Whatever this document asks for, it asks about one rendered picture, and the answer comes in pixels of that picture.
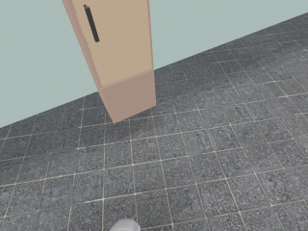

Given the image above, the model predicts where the handle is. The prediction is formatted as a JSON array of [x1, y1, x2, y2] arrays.
[[83, 4, 100, 42]]

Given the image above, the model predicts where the robot left thigh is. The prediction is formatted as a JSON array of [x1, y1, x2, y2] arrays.
[[110, 218, 141, 231]]

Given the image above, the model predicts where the cupboard door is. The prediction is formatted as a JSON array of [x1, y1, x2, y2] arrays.
[[72, 0, 152, 87]]

